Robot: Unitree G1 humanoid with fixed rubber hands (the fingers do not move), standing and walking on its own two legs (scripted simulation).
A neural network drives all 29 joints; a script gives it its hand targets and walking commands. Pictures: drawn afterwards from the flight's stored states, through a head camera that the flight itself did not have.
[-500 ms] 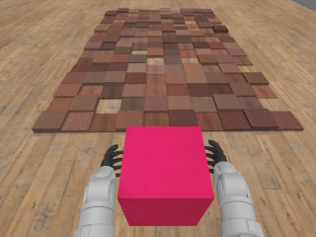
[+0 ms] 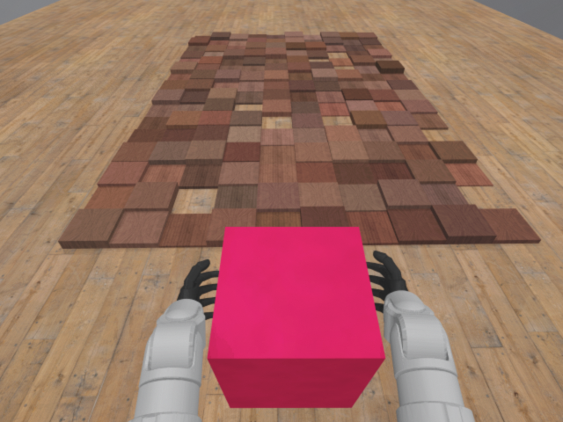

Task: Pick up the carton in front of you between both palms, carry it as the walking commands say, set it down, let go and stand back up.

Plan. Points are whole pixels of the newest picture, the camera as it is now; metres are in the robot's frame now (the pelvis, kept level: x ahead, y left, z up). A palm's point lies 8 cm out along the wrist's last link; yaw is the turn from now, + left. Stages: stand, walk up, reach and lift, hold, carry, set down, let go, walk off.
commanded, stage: hold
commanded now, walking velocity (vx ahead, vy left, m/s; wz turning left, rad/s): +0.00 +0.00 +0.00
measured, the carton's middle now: (291, 321) +0.30 +0.00 -0.03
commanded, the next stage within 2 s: carry in 0.36 s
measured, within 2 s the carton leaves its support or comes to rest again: neither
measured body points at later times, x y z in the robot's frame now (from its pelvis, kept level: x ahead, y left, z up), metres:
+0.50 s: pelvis +0.00 -0.01 -0.01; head -0.04 -0.01 +0.44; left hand +0.31 +0.14 +0.05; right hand +0.31 -0.16 +0.05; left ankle +0.02 +0.13 -0.75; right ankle +0.00 -0.12 -0.74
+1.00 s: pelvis +0.20 -0.01 +0.00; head +0.19 -0.02 +0.45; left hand +0.48 +0.12 +0.07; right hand +0.47 -0.18 +0.07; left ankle +0.13 +0.09 -0.75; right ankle +0.24 -0.14 -0.71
